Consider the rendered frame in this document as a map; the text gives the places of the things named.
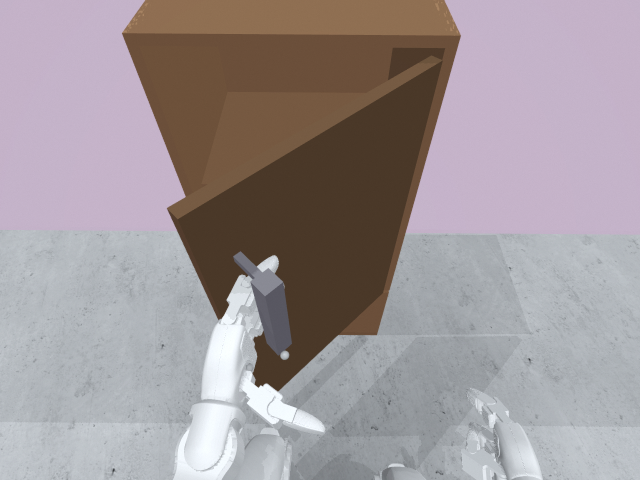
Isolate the left robot forearm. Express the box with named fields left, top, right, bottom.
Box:
left=170, top=400, right=246, bottom=480

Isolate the handle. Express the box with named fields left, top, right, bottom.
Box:
left=233, top=251, right=292, bottom=356

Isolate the left robot shin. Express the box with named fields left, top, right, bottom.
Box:
left=260, top=428, right=280, bottom=436

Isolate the left robot hand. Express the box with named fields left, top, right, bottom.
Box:
left=201, top=255, right=325, bottom=435

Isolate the right robot hand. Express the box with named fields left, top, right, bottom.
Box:
left=461, top=388, right=543, bottom=480

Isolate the cupboard door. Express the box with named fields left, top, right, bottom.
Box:
left=167, top=55, right=443, bottom=391

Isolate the left robot thigh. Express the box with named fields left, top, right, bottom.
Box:
left=234, top=434, right=292, bottom=480

